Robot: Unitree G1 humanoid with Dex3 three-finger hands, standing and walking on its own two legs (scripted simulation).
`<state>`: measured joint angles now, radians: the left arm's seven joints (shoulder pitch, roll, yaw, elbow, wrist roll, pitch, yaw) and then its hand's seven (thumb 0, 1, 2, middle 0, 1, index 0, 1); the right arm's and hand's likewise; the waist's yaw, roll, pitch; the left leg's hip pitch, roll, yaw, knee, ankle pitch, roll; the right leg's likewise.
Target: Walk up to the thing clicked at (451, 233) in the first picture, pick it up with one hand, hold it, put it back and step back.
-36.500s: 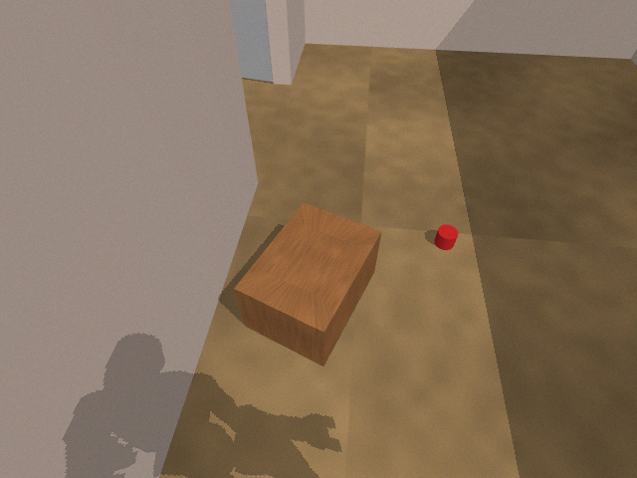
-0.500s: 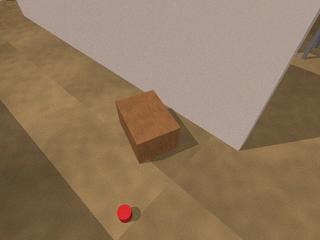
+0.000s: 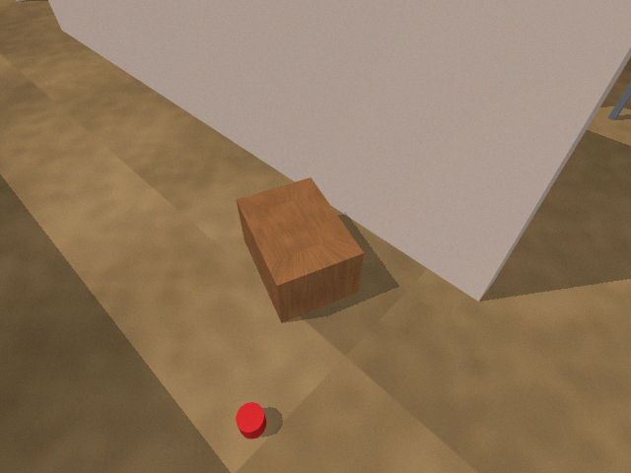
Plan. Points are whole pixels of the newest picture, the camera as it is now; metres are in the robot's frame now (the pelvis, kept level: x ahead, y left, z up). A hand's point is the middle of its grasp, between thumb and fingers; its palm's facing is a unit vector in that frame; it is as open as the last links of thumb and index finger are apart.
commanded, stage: stand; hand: left
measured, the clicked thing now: (251, 420) +0.40 +0.20 -0.75
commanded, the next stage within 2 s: none
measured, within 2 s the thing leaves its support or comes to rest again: neither
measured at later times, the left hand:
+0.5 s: hand out of the picture +0.08 +0.25 -0.16, palm faces -0.03 -0.94 -0.34, open 7.3 cm
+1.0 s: hand out of the picture +0.08 +0.25 -0.16, palm faces -0.03 -0.94 -0.34, open 7.3 cm
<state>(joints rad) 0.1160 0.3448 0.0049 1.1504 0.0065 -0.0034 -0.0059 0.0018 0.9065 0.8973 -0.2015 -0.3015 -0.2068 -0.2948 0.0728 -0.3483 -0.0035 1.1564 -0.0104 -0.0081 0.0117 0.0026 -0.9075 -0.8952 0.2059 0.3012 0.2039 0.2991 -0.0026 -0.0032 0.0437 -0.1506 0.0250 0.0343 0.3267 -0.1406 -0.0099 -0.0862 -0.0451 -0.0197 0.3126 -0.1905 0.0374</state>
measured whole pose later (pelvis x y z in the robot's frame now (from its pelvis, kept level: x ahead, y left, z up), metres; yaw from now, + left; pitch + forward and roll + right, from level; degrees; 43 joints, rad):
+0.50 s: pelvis +0.01 +0.00 +0.00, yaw +0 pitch -2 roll +0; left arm 0.11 0.35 0.00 1.12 0.01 0.00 0.00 0.00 0.91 0.90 -0.20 -0.30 -0.21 -0.29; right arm 0.09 -0.35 0.00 1.15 -0.01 -0.01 0.01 0.00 -0.91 -0.90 0.21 0.30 0.20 0.30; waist -0.01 0.00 0.04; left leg -0.14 0.03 0.03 0.32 -0.15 -0.01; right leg -0.08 -0.04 -0.02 0.32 -0.20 0.03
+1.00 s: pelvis +0.01 +0.00 +0.00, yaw +0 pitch -2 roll +0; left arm 0.13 0.35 0.00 1.12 0.01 0.00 0.00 0.00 0.91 0.90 -0.20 -0.30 -0.21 -0.29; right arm 0.10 -0.35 0.00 1.14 -0.01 0.00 0.01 0.00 -0.91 -0.90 0.21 0.30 0.20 0.30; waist -0.01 0.00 0.04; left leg -0.13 0.03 0.03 0.33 -0.16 -0.02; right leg -0.07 -0.04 -0.02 0.31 -0.20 0.03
